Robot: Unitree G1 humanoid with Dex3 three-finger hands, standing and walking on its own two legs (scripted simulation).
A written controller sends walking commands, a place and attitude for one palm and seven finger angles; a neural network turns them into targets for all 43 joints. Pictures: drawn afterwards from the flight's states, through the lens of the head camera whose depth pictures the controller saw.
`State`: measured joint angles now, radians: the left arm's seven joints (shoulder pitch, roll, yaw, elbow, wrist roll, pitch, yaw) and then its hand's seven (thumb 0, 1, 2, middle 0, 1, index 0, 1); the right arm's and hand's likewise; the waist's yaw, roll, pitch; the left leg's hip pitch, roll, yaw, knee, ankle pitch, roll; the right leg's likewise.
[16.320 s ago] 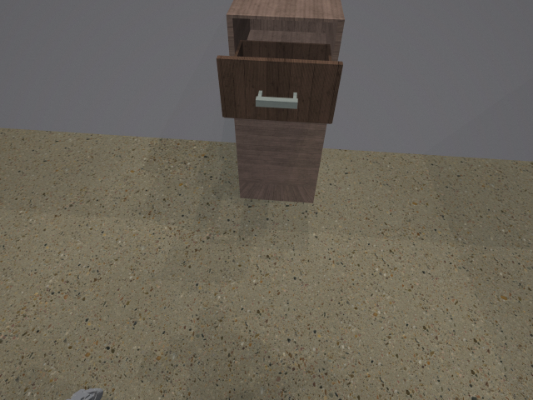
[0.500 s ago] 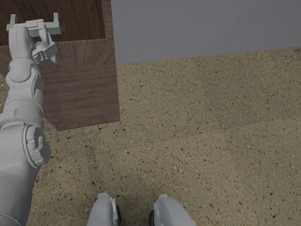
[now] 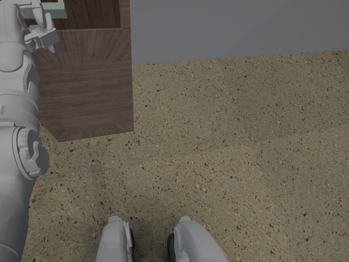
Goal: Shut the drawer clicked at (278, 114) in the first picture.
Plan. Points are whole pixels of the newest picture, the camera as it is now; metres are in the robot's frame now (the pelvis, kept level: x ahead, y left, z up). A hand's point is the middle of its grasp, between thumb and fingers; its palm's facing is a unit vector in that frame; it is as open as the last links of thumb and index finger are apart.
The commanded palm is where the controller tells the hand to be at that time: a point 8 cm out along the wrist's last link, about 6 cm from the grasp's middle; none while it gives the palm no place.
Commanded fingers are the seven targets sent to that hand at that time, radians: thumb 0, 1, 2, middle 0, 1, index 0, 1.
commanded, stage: pull the fist back off the drawer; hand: left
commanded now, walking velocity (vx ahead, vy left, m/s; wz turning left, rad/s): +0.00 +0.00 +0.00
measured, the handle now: (34, 3) +0.65 +0.21 +0.10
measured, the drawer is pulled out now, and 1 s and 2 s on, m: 0.00 0.00 0.00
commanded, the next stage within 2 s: draw the hand back to the body in 0.56 s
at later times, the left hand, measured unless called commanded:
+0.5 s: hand (53, 37) +0.56 +0.18 +0.10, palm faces +0.12 -0.99 -0.02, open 3.2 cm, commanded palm +0.53 +0.21 +0.11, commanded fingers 0.00 0.90 0.90 -1.40 -1.60 -1.40 -1.60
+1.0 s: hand (22, 62) +0.46 +0.20 +0.14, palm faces +0.14 -0.99 -0.02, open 3.3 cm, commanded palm +0.42 +0.24 +0.16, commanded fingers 0.00 0.90 0.90 -1.40 -1.60 -1.40 -1.60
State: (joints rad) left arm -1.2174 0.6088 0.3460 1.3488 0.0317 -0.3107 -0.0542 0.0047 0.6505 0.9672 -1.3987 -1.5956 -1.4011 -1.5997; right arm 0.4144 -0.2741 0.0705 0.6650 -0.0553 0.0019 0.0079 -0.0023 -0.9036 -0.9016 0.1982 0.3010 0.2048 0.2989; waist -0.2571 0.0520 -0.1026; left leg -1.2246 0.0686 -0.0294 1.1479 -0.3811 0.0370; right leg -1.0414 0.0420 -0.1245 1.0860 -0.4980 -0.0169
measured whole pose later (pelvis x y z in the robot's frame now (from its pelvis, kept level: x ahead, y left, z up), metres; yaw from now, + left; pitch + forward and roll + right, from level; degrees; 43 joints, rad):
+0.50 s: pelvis +0.02 +0.01 +0.02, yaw -2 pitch +23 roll -5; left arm -0.96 0.48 0.40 1.15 -0.03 -0.34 -0.04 0.02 0.87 0.90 -1.40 -1.60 -1.40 -1.60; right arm 0.45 -0.26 0.04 0.63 -0.04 0.06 0.04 0.00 -0.90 -0.90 0.20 0.30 0.20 0.30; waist -0.21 0.06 -0.11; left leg -1.07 0.08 0.03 1.06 -0.40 0.05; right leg -0.91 0.05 -0.06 1.00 -0.49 0.00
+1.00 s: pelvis +0.07 +0.00 +0.06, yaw +1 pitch +14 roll -2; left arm -0.35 0.30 0.29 0.53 -0.19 -0.25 -0.10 0.02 0.90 0.90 -1.40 -1.60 -1.40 -1.60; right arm 0.32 -0.25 0.01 0.57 0.04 0.07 0.01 0.00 -0.91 -0.90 0.20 0.30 0.20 0.30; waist -0.07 0.05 -0.12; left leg -0.70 0.05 0.04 0.86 -0.40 0.03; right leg -0.54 0.03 -0.04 0.79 -0.48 -0.01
